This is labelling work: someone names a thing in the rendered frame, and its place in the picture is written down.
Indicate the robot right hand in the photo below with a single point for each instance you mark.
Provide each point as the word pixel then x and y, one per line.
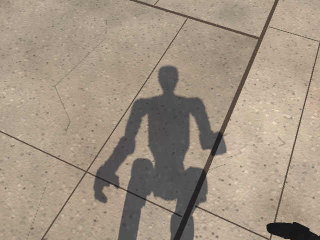
pixel 292 231

